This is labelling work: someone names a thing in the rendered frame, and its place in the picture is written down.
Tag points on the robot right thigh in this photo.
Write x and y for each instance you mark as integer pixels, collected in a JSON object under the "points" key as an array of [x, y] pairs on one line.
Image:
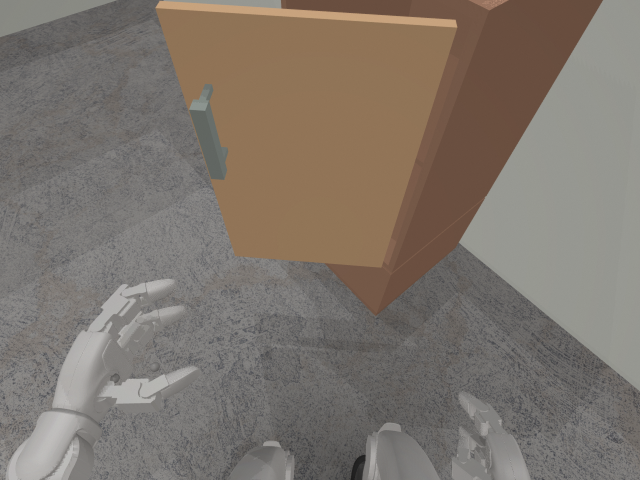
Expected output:
{"points": [[393, 455]]}

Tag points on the robot left hand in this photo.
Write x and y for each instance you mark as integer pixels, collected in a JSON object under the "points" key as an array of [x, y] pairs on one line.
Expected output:
{"points": [[84, 381]]}

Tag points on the robot left forearm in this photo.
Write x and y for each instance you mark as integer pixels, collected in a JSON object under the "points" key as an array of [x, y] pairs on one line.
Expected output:
{"points": [[60, 448]]}

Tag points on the robot thigh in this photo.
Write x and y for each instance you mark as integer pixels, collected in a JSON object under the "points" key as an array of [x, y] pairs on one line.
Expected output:
{"points": [[393, 455], [264, 463]]}

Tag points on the robot right hand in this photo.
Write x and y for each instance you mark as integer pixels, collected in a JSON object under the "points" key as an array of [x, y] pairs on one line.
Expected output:
{"points": [[496, 458]]}

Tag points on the cupboard door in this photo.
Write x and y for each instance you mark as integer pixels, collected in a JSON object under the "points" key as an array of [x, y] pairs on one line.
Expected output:
{"points": [[323, 114]]}

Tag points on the handle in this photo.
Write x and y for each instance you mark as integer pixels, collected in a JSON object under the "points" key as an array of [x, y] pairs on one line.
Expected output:
{"points": [[202, 117]]}

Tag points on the robot left thigh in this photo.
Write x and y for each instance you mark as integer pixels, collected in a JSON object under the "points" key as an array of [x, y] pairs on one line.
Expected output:
{"points": [[264, 463]]}

